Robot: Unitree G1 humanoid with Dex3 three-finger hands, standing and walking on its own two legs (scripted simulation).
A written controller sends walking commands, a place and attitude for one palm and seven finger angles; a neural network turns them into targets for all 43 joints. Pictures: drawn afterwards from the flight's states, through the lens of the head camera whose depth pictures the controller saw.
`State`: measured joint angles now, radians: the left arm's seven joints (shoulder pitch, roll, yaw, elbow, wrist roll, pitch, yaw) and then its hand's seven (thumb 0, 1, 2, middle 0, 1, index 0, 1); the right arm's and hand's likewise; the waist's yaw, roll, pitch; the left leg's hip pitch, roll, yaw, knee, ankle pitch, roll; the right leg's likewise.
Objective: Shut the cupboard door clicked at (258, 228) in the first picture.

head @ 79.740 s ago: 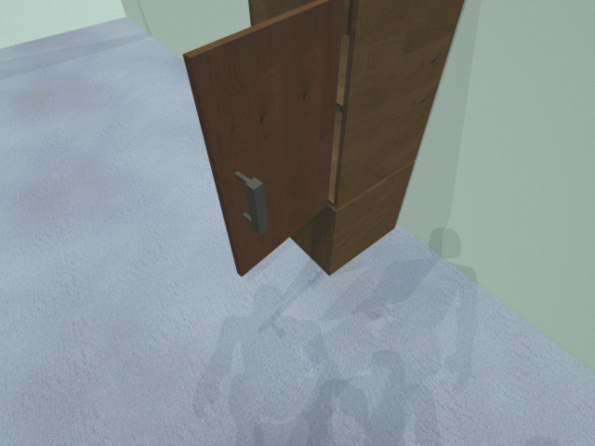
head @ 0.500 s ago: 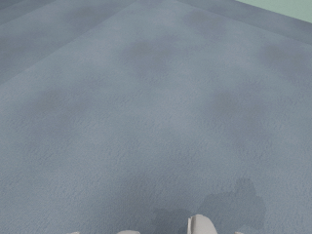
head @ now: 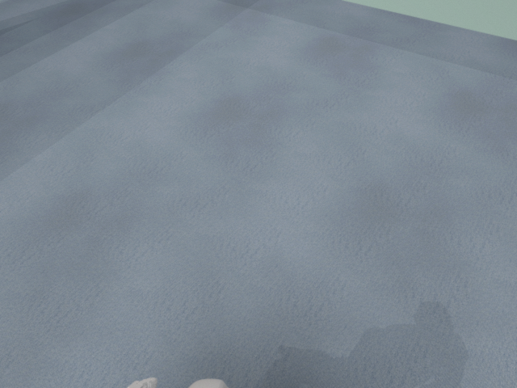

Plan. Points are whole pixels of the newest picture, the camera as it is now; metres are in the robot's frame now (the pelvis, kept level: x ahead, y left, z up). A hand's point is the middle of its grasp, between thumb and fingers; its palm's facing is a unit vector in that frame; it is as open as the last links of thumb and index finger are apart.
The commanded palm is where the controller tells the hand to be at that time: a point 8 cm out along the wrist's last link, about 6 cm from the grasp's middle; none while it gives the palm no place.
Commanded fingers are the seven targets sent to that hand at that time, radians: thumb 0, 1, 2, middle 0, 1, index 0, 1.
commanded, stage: turn to face it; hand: left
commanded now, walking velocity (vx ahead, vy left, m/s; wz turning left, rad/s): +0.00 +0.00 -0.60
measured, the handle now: out of the picture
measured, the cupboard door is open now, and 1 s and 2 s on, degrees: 7 7 7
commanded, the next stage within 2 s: none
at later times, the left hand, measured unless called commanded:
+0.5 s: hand out of the picture +0.12 +0.24 -0.18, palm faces -0.15 -0.97 -0.19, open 7.4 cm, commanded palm none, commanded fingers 0.00 0.90 0.90 -0.20 -0.30 -0.20 -0.30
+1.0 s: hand (213, 333) +0.23 +0.10 -0.15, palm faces -0.54 -0.79 -0.28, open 7.4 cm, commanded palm none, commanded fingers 0.00 0.90 0.90 -0.20 -0.30 -0.20 -0.30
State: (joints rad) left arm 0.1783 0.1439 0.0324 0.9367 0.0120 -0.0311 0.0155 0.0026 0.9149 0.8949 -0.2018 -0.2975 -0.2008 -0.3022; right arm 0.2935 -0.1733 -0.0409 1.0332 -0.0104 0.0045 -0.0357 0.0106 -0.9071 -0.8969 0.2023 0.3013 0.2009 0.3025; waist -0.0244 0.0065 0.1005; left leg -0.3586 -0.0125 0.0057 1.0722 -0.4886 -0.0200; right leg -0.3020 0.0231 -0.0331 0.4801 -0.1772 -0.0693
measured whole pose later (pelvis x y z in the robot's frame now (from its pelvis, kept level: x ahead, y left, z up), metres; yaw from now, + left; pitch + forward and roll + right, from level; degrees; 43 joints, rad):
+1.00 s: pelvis +0.02 -0.01 +0.00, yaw -34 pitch +1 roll +1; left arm 0.15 0.21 0.05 0.86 0.02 0.03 0.00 0.01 0.91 0.90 -0.20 -0.30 -0.20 -0.30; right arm 0.21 -0.26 -0.06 0.92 -0.02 0.07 -0.02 0.01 -0.91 -0.90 0.20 0.30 0.20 0.30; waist -0.02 0.03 0.10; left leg -0.51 0.09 0.03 1.11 -0.40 -0.09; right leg -0.26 0.03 0.01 0.51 -0.27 -0.05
